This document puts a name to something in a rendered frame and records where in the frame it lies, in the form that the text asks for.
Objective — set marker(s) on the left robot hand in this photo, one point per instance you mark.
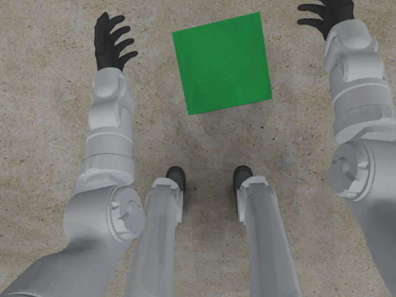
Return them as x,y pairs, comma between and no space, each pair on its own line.
106,53

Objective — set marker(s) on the robot right upper arm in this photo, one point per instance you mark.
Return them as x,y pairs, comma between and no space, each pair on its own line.
363,172

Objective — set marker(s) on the robot right forearm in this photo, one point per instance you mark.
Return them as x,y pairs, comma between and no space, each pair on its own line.
360,91

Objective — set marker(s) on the carton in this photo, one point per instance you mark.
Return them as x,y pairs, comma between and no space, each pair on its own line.
223,64

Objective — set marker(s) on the robot right shin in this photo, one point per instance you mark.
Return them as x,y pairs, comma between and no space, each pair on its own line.
259,179

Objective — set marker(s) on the robot left forearm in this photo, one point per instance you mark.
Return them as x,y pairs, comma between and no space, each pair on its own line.
108,154

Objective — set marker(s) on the robot left upper arm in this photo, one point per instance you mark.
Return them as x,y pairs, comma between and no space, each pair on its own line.
100,225

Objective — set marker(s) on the robot left thigh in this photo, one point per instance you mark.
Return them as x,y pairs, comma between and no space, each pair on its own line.
152,267

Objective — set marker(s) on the right robot hand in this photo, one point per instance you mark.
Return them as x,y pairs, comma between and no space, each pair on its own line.
332,13

